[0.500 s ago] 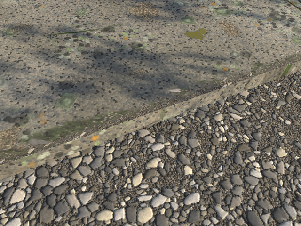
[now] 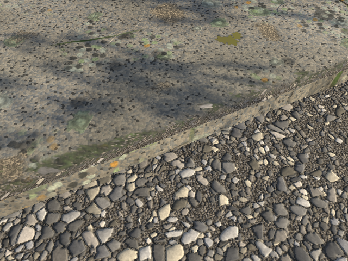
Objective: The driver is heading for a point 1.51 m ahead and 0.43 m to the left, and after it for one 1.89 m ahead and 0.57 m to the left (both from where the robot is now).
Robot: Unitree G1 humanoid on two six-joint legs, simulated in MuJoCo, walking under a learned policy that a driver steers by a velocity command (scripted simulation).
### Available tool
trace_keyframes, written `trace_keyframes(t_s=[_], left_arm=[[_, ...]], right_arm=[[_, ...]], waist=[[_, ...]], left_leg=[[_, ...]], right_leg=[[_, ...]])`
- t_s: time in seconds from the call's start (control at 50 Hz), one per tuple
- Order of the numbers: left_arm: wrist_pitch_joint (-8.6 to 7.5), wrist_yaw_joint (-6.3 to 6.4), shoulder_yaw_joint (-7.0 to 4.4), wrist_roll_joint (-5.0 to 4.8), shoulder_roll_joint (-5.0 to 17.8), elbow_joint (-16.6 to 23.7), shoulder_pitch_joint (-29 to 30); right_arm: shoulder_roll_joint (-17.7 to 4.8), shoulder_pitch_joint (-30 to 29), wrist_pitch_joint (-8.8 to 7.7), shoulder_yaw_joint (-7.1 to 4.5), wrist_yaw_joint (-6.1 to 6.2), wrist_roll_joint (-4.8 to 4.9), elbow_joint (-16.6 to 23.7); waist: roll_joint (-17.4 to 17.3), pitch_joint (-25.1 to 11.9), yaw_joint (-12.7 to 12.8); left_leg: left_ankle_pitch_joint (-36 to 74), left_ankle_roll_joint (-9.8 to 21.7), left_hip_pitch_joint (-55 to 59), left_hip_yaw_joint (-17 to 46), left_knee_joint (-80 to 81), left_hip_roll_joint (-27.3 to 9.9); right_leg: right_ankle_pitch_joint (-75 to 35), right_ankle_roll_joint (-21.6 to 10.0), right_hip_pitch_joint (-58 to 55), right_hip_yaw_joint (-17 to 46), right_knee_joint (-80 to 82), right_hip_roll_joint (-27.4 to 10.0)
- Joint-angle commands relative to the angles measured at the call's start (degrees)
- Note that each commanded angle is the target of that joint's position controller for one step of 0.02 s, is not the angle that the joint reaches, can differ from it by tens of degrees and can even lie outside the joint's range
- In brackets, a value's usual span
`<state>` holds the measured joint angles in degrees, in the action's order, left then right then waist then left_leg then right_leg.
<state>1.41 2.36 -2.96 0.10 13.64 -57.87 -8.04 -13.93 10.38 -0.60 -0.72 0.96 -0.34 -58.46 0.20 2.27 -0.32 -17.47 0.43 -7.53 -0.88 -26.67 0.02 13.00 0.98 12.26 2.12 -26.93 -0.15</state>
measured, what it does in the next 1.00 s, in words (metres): stands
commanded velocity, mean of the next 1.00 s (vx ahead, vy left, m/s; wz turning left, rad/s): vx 0.00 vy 0.00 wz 0.00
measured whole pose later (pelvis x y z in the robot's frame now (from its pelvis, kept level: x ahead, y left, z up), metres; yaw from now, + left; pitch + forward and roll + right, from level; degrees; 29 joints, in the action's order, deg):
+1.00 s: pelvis +0.00 +0.01 +0.00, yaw +0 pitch -1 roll +0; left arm 0.9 3.0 -1.3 -0.2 11.5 -66.3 -11.7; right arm -10.8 18.0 -0.8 -0.1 1.7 -0.1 -61.9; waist 0.2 1.8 0.0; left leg -16.9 1.3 -8.3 -1.1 -25.9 1.0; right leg 12.5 1.9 13.1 2.4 -26.3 -1.2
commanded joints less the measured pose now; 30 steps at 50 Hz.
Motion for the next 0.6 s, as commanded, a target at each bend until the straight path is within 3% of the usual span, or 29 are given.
trace_keyframes(t_s=[0.02, 0.3, 0.6], left_arm=[[-0.48, 0.24, -1.07, -0.01, 6.41, 0.63, 0.32], [-0.58, 0.37, -0.33, -0.05, 5.72, -4.35, -0.36], [-0.69, 0.56, 0.44, -0.12, 4.64, -6.79, -2.84]], right_arm=[[-6.32, 1.17, -0.39, -1.05, 0.30, -0.02, 1.13], [-5.37, 4.52, -0.35, -0.58, 0.71, -0.04, -1.16], [-3.82, 8.34, -0.41, -0.24, 0.83, 0.06, -2.24]], waist=[[-0.68, -2.13, 0.08], [-0.39, -0.68, 0.26], [-0.40, 0.14, 0.37]], left_leg=[[11.86, 0.77, -4.40, 2.35, 5.41, -2.58], [8.25, 0.91, -5.22, 2.19, 6.47, -2.05], [7.58, 1.13, -5.72, 2.09, 6.74, -1.69]], right_leg=[[-13.21, -1.77, -5.00, 1.54, 2.36, -1.77], [-9.78, -1.32, -3.68, 0.85, 3.37, -1.49], [-8.60, -1.09, -2.58, 0.50, 3.56, -1.39]])
Velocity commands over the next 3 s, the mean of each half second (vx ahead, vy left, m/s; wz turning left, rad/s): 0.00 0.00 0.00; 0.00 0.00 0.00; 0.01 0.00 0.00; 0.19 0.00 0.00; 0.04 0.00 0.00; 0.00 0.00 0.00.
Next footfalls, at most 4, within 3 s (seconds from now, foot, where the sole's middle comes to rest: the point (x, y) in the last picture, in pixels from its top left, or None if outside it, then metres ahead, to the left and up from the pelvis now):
2.08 left None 0.23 0.08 -0.78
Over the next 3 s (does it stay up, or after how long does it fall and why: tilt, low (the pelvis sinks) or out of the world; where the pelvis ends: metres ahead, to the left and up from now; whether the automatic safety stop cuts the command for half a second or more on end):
stays up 0.14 -0.04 0.00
